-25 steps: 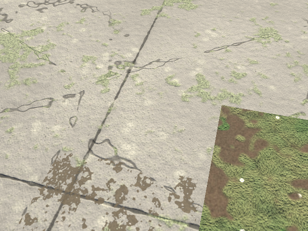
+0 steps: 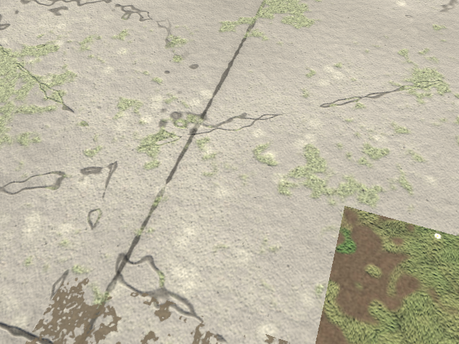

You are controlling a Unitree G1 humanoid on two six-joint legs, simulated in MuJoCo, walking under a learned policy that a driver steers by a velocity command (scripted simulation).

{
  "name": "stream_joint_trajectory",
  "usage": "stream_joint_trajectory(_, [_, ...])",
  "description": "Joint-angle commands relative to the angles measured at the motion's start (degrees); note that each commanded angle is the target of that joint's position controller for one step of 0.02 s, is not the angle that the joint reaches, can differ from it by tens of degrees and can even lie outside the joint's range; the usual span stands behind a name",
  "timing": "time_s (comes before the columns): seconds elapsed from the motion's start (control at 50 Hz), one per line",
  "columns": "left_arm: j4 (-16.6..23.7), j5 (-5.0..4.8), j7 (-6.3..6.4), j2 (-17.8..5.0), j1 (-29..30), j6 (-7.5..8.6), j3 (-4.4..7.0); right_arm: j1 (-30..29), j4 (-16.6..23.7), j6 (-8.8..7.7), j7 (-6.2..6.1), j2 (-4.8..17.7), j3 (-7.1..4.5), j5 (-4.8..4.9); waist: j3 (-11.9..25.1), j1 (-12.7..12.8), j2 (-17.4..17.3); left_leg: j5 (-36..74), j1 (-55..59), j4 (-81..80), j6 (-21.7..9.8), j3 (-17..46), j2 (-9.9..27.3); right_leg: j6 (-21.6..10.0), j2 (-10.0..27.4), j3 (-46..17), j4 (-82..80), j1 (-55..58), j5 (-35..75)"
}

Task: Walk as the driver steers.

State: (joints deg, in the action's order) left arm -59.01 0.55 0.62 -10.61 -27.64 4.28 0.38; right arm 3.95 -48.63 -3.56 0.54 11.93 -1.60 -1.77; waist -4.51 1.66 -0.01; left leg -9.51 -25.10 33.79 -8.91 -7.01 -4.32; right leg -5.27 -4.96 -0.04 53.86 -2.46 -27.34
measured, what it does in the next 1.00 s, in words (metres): walks ahead: right foot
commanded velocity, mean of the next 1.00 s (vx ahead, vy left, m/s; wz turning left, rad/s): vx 0.50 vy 0.00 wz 0.00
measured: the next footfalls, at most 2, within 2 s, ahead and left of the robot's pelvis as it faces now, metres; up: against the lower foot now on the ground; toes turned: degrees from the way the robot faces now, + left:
right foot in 0.52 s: +0.45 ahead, -0.11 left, +0.00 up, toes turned -3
left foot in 1.06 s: +0.74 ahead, +0.07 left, +0.00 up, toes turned +5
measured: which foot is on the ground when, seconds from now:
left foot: down 0.00-0.52, up 0.54-1.00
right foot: up 0.00-0.50, down 0.52-1.00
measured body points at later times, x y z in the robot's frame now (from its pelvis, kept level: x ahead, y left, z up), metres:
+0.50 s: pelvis +0.28 -0.03 +0.01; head +0.31 -0.03 +0.46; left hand +0.49 +0.18 -0.09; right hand +0.17 -0.25 -0.13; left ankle +0.10 +0.05 -0.71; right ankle +0.41 -0.11 -0.71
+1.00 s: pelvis +0.54 -0.03 +0.02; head +0.57 -0.03 +0.47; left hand +0.43 +0.19 -0.12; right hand +0.74 -0.24 -0.09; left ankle +0.69 +0.08 -0.69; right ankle +0.41 -0.11 -0.71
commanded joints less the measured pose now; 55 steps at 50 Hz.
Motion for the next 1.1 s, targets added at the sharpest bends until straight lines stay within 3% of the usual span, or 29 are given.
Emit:
stream_joint_trajectory(0.02, [6.13, 0.67, -0.61, -8.45, 2.71, 0.84, 1.93, 12.52, -2.45, 0.22, 0.07, 8.11, -2.83, 1.78, 5.07, -4.66, -2.32, -19.85, 27.35, -22.24, -11.50, 38.37, 23.65, -1.47, 5.20, -3.84, 24.70, -34.20, 7.86])
stream_joint_trajectory(0.04, [6.51, 0.85, -0.84, -8.16, 5.16, 0.96, 2.10, 10.49, -2.65, -0.32, 0.36, 5.46, -2.16, 1.42, 1.35, -3.18, 0.44, -13.81, 20.44, -24.39, -9.55, 33.28, 21.29, -1.49, 6.77, -3.62, 21.17, -31.74, 10.12])
stream_joint_trajectory(0.08, [5.86, 1.53, -1.44, -5.40, 3.56, -0.41, 1.71, 11.86, -4.64, -1.45, 0.00, 2.87, -1.12, 1.13, 0.37, 0.15, 0.15, -3.12, 12.94, -26.05, -6.36, 24.24, 17.26, -0.15, 9.01, -3.47, 15.93, -25.48, 11.29])
stream_joint_trajectory(0.1, [5.63, 1.58, -1.74, -4.00, 3.27, -0.96, 1.51, 13.40, -5.65, -2.04, -0.09, 2.91, -1.01, 1.15, 0.40, 0.63, -0.31, 0.68, 11.75, -26.55, -5.94, 21.65, 16.38, 0.46, 9.29, -2.76, 14.30, -24.43, 11.64])
stream_joint_trajectory(0.14, [6.59, 1.62, -2.08, -3.54, 5.84, -1.61, 1.49, 16.05, -7.23, -2.81, -0.08, 4.56, -1.24, 1.36, -0.31, 0.89, -1.12, 4.86, 11.36, -27.74, -5.61, 17.65, 15.12, 1.49, 10.34, -1.27, 10.85, -26.77, 14.16])
stream_joint_trajectory(0.22, [10.31, 1.24, -2.32, -4.65, 17.43, -2.01, 1.63, 20.61, -8.80, -2.71, 0.03, 5.39, -1.02, 1.56, -2.27, -1.57, -1.74, 11.49, 15.24, -28.95, -3.33, 13.33, 12.96, 3.26, 11.75, 1.43, 0.21, -34.69, 23.79])
stream_joint_trajectory(0.3, [12.49, 0.64, -2.48, -3.69, 25.67, -1.86, 1.06, 25.42, -10.26, -2.62, -0.34, 5.20, -0.54, 1.50, -1.78, -4.40, -2.98, 18.86, 20.62, -27.30, -0.78, 10.90, 12.10, 3.77, 9.98, 3.64, -10.79, -34.47, 29.94])
stream_joint_trajectory(0.4, [14.84, 0.61, -2.34, -4.17, 32.82, -1.38, 0.93, 29.36, -12.09, -2.15, -1.26, 5.76, -0.33, 0.45, -2.21, -6.30, -3.82, 27.35, 31.60, -23.14, -2.10, 11.26, 15.08, 2.31, 7.66, 4.59, -18.40, -35.87, 25.84])
stream_joint_trajectory(0.46, [14.18, 0.63, -1.90, -5.27, 28.81, -0.59, 1.51, 26.81, -12.30, -2.02, -1.79, 6.95, -0.59, 0.19, -0.43, -2.85, -4.57, 42.55, 33.44, -16.28, -1.45, 10.02, 16.35, -0.49, 4.79, 5.40, -22.61, -27.42, 18.71])
stream_joint_trajectory(0.48, [12.19, 0.69, -1.45, -6.21, 22.75, -0.23, 2.10, 25.98, -12.37, -1.95, -1.81, 7.51, -0.73, 0.23, 2.59, -0.31, -4.88, 49.06, 32.92, -9.84, -0.77, 9.42, 15.90, -1.72, 2.87, 5.91, -24.33, -20.00, 17.37])
stream_joint_trajectory(0.5, [8.78, 1.07, -0.88, -7.57, 12.76, 0.33, 2.94, 24.70, -12.19, -1.83, -1.66, 7.65, -0.70, 0.61, 7.56, 4.01, -3.62, 47.72, 29.03, 0.65, 0.30, 7.63, 14.09, -3.40, 2.29, 5.87, -27.93, -7.64, 20.24])
stream_joint_trajectory(0.52, [6.37, 2.54, -0.14, -11.61, 2.35, 0.80, 4.26, 23.78, -10.46, -2.09, -1.48, 6.39, -0.19, 1.23, 14.29, 7.76, -0.54, 30.79, 16.86, 15.75, 1.20, 6.28, 11.94, -6.43, 12.13, -4.45, -27.90, 8.29, 16.40])
stream_joint_trajectory(0.54, [5.72, 3.34, -0.21, -17.19, -1.89, 0.52, 5.79, 30.78, -9.57, -2.02, -0.83, 0.05, 0.96, 3.52, 22.52, 5.17, 12.84, -11.81, -4.84, 39.23, 4.17, 2.35, 1.18, -15.73, 29.96, -32.99, -31.54, 25.15, 14.41])
stream_joint_trajectory(0.56, [5.60, 0.77, -0.93, -13.51, 1.26, -0.26, 5.33, 27.45, -10.32, -1.94, -1.09, 6.74, -0.88, 1.81, 20.27, 4.93, 4.51, -18.04, -10.58, 44.45, 3.19, 9.86, 1.67, -15.28, 28.12, -38.18, -36.76, 20.93, 12.12])
stream_joint_trajectory(0.58, [6.32, 0.11, -1.14, -11.16, 8.01, -0.18, 4.57, 22.02, -8.10, -2.14, -0.93, 6.56, -1.16, 1.49, 10.48, 2.08, 3.78, -12.52, -12.83, 42.76, 2.97, 10.32, 4.76, -13.14, 25.90, -27.88, -38.49, 12.02, 13.40])
stream_joint_trajectory(0.6, [6.59, 0.27, -1.41, -7.93, 11.37, 0.32, 3.86, 19.00, -7.38, -2.34, -0.73, 5.60, -1.04, 1.33, 6.29, 0.77, 1.38, -8.95, -11.16, 39.64, 3.11, 10.07, 6.59, -11.43, 23.45, -22.01, -40.67, 4.78, 19.12])
stream_joint_trajectory(0.64, [4.92, 0.26, -1.09, -4.10, 11.93, 1.05, 2.66, 19.10, -7.45, -0.89, -0.12, 3.42, -0.99, -0.04, 3.06, -2.78, 2.34, -6.87, -5.74, 34.08, 4.11, 9.67, 8.79, -7.58, 18.52, -13.30, -43.09, -4.04, 25.43])
stream_joint_trajectory(0.66, [4.06, 0.30, -0.99, -3.77, 10.56, 1.46, 2.46, 19.76, -7.74, -0.18, 0.30, 2.19, -0.88, -0.27, 3.18, -3.37, 2.75, -6.43, -4.16, 32.83, 4.61, 9.12, 8.73, -7.15, 17.72, -11.38, -43.69, -5.38, 27.76])
stream_joint_trajectory(0.7, [2.44, -0.05, -0.88, -5.24, 7.60, 2.17, 2.68, 18.38, -7.08, 0.65, 0.87, 1.65, -0.96, -0.48, 2.57, -4.14, 2.88, -4.90, -5.36, 30.65, 5.42, 7.81, 9.02, -7.27, 16.72, -8.63, -44.78, -6.23, 31.62])
stream_joint_trajectory(0.74, [1.62, -0.01, -0.85, -6.47, 5.61, 2.28, 2.82, 13.24, -5.21, 1.12, 1.12, 2.11, -1.00, -0.49, 0.83, -3.69, 3.03, -0.88, -9.11, 26.96, 6.27, 6.68, 10.02, -7.20, 16.05, -6.78, -46.48, -6.37, 31.45])
stream_joint_trajectory(0.82, [0.60, -0.01, -0.88, -6.03, 1.86, 2.06, 2.28, 2.41, -1.63, 1.09, 1.26, 2.25, -0.55, 0.23, -1.20, -1.32, 3.27, 6.97, -11.65, 14.35, 7.40, 4.60, 10.10, -6.09, 14.36, -3.92, -47.47, -4.63, 34.52])
stream_joint_trajectory(0.88, [-0.49, 0.10, -0.62, -6.54, -1.53, 2.06, 2.20, -3.14, -0.05, 0.96, 1.21, 1.87, -0.06, 0.61, -1.39, 0.47, 3.77, 9.94, -10.41, 6.73, 7.04, 3.20, 8.74, -5.69, 14.77, -2.98, -47.04, -0.95, 36.76])
stream_joint_trajectory(0.96, [-1.94, 0.80, 0.07, -7.07, -4.28, 1.60, 2.29, -7.87, 1.99, 0.49, 1.03, 2.96, -0.26, 0.58, -2.47, 1.46, 3.92, 6.59, -11.51, 1.52, 5.26, 3.11, 7.72, -6.34, 17.64, -3.41, -44.38, 6.97, 40.79])
stream_joint_trajectory(1.02, [-2.17, 1.10, 0.55, -8.13, -2.23, 1.32, 2.64, -3.71, 1.25, -0.35, 0.61, 3.87, -0.93, 0.54, -0.50, -1.40, 4.17, 0.19, -3.02, -2.59, 2.66, 1.84, 4.83, -4.99, 18.17, -1.80, -36.95, 8.91, 55.16])
stream_joint_trajectory(1.04, [-2.22, 1.00, 0.52, -8.56, -1.42, 1.16, 2.76, 2.70, -0.88, -0.77, 0.22, 4.54, -1.52, 0.44, 2.72, -4.05, 3.92, -0.17, 4.94, -4.92, 1.54, 0.94, 2.81, -4.23, 17.18, -0.78, -29.58, 8.18, 61.23])
stream_joint_trajectory(1.06, [-1.94, 0.72, 0.39, -8.22, -0.62, 1.04, 2.60, 12.73, -4.38, -1.36, -0.34, 6.14, -2.45, -0.12, 8.01, -7.97, 2.05, 1.80, 17.86, -7.34, -0.08, 1.49, 2.81, -3.02, 14.68, 1.31, -18.34, 3.24, 58.72])
stream_joint_trajectory(1.08, [0.10, 0.19, 0.22, -6.42, -0.36, 1.17, 1.97, 23.39, -6.35, -1.81, -1.01, 11.05, -3.85, -1.56, 15.52, -11.22, -3.35, -2.35, 33.04, -7.88, -3.36, 15.65, 15.66, -1.80, 11.60, 3.52, -0.95, -9.04, 39.24])
stream_joint_trajectory(1.1, [0.30, -1.81, -0.39, -1.40, -7.29, 1.04, 1.32, 25.09, -6.76, -1.31, -0.69, 15.26, -4.92, -1.45, 21.31, -7.87, -15.65, -5.56, 45.25, -15.58, -11.79, 43.38, 29.87, 0.43, 0.45, 4.54, 19.05, -28.77, -2.86])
